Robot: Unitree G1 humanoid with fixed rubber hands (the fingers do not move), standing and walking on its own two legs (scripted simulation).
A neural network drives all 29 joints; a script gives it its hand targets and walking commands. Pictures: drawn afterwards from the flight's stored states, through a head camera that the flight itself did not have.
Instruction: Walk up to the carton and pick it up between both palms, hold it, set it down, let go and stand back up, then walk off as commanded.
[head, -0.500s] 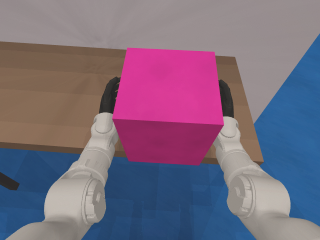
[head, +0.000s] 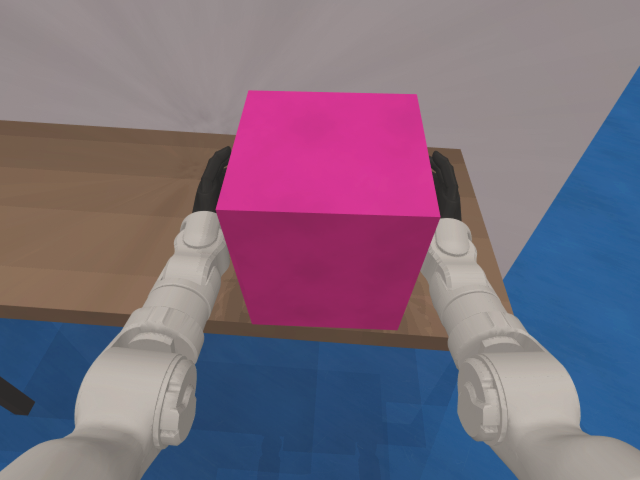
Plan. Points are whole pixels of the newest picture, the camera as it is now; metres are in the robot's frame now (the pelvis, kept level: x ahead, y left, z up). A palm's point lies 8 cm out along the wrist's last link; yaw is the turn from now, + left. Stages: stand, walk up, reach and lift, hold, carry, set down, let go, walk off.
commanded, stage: reach and lift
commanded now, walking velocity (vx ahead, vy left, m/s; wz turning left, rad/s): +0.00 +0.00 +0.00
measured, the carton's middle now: (327, 218) +0.42 -0.01 +0.11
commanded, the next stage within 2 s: hold in 1.84 s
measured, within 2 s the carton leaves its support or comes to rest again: neither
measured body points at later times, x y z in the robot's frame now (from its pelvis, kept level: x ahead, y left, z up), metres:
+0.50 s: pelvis -0.02 +0.02 +0.01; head -0.07 +0.04 +0.45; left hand +0.40 +0.14 +0.21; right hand +0.39 -0.16 +0.21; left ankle -0.01 +0.15 -0.74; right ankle +0.04 -0.11 -0.74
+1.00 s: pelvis -0.01 +0.02 +0.00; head -0.06 +0.04 +0.45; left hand +0.40 +0.15 +0.24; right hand +0.39 -0.15 +0.23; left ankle -0.01 +0.15 -0.74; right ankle +0.04 -0.11 -0.74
